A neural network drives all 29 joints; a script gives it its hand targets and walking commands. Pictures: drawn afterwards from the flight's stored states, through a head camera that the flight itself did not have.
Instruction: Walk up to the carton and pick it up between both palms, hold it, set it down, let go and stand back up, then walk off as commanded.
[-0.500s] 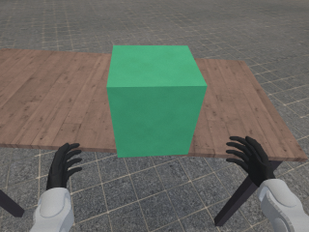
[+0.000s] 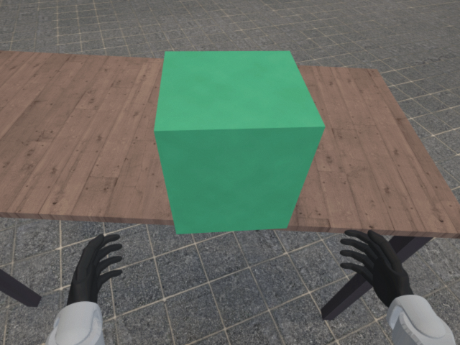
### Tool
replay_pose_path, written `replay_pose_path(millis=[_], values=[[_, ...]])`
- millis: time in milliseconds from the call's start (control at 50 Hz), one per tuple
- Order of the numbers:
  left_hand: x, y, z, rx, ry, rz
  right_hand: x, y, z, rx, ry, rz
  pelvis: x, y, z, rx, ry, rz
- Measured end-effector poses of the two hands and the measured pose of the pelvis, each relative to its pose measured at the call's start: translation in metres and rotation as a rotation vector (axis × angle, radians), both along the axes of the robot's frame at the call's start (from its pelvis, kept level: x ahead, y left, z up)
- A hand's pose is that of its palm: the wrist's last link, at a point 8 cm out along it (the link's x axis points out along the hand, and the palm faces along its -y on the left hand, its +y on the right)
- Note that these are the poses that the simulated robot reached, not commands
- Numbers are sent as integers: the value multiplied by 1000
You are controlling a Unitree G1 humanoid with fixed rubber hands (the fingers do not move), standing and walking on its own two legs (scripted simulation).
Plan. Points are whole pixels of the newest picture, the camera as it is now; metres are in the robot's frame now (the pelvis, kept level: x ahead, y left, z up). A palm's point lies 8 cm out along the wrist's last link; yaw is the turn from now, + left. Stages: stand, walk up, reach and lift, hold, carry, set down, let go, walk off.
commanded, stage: set down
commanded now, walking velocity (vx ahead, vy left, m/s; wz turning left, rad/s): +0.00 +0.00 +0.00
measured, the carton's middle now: (230, 146) +0.43 +0.00 +0.13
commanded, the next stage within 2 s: let go in 1.44 s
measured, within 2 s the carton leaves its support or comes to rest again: neither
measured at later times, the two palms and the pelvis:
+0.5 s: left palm (87, 315) +0.19 +0.22 +0.00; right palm (382, 306) +0.19 -0.23 +0.01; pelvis +0.00 +0.00 +0.00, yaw +0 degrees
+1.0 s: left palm (83, 327) +0.19 +0.25 -0.05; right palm (369, 322) +0.18 -0.23 -0.04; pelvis +0.03 +0.01 +0.00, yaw +0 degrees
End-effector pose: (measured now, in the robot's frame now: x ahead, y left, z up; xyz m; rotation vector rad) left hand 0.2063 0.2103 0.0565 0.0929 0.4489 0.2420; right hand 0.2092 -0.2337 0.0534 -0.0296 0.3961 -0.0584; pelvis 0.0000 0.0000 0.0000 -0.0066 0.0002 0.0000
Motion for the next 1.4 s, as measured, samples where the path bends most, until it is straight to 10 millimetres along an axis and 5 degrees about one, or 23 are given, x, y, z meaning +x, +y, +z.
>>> replay_pose_path(millis=[800, 1400], values=[[-18, 26, -87, 24, 259, -51, -23, -1, -76, -53, 206, -33, 17, 4, 0, -6, 23, 1], [-14, 44, -131, 16, 387, -78, -53, -1, -128, -109, 355, -51, 36, 8, -1, -11, 46, 2]])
